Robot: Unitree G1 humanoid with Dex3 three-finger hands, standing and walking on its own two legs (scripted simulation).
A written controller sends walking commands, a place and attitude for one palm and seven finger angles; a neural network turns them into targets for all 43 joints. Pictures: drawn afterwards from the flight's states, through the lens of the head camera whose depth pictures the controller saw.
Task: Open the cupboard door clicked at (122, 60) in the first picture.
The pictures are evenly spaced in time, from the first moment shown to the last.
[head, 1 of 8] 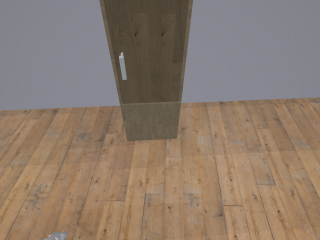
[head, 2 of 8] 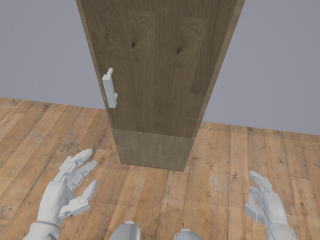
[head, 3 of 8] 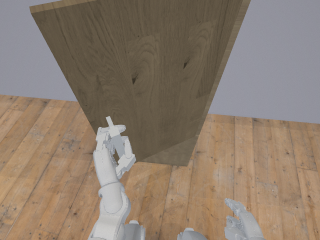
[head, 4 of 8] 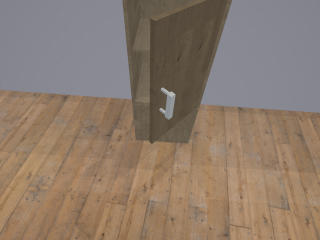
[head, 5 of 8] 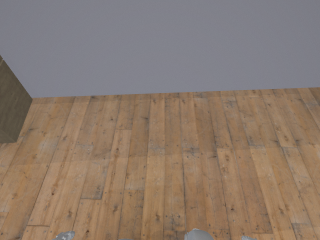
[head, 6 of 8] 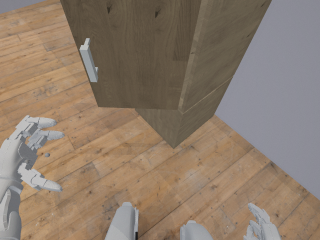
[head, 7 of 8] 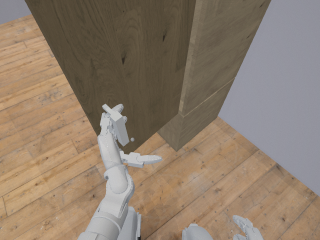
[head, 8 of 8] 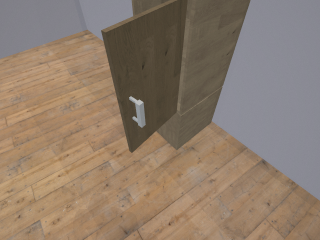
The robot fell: no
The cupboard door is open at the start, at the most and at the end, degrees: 0 98 98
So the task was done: yes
